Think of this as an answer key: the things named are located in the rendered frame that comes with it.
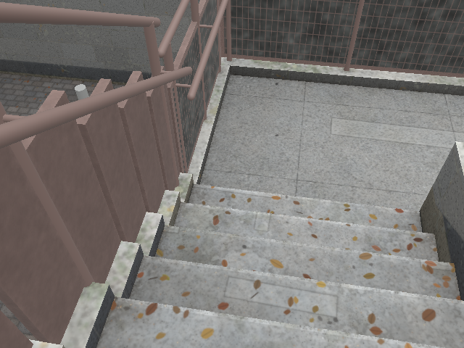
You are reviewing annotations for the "stairs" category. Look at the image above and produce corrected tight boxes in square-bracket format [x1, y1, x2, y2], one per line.
[96, 184, 464, 348]

